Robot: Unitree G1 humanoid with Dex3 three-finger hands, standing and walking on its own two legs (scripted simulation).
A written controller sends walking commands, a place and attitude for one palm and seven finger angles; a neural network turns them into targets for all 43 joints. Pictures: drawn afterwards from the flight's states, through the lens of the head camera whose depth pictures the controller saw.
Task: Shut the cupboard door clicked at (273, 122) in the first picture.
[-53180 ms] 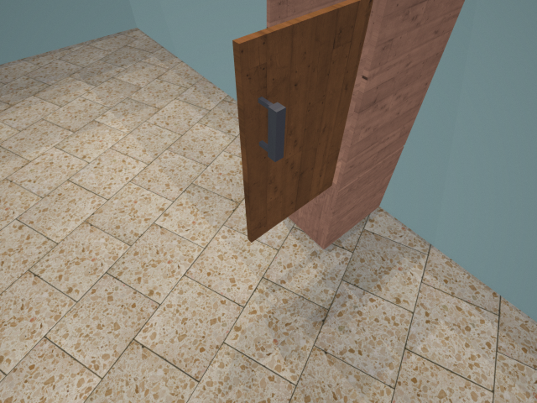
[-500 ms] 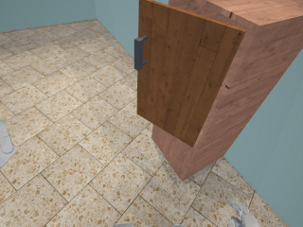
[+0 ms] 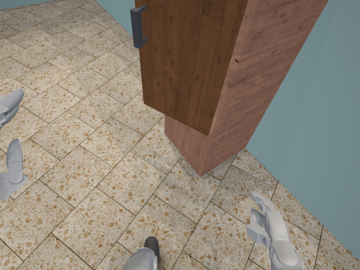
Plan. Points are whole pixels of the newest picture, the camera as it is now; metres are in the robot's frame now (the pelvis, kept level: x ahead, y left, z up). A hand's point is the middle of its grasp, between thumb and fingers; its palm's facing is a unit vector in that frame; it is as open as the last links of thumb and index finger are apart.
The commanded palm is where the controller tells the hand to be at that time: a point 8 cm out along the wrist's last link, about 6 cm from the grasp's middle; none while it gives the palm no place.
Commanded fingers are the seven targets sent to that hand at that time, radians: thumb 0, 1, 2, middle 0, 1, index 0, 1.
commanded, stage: stop stepping back and stand still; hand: left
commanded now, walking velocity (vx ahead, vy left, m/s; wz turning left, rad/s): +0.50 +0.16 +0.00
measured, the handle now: (141, 26) +0.83 +0.18 +0.09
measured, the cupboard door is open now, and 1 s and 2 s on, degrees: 24 24 24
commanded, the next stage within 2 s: let the arm hang, fingers relaxed in 1.40 s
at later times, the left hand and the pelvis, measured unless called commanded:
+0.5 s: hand out of the picture +0.08 +0.30 +0.20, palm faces +0.47 -0.75 -0.47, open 7.4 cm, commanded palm +0.02 +0.33 +0.19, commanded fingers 0.00 0.90 0.90 -0.20 -0.30 -0.20 -0.30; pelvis -0.11 +0.02 +0.01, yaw +3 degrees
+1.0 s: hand out of the picture +0.08 +0.32 +0.19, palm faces +0.48 -0.73 -0.49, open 7.4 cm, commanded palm +0.02 +0.35 +0.19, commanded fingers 0.00 0.90 0.90 -0.20 -0.30 -0.20 -0.30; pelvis -0.11 +0.04 +0.00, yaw +3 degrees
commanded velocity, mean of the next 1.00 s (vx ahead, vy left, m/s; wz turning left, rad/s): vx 0.17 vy -0.04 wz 0.00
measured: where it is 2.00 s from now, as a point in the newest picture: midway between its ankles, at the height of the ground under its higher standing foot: outside the picture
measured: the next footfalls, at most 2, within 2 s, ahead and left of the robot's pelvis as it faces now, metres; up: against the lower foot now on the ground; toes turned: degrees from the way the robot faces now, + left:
left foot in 0.22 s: -0.03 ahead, +0.17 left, +0.00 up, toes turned +6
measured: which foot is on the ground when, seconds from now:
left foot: up 0.00-0.20, down 0.22-1.00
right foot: down 0.00-1.00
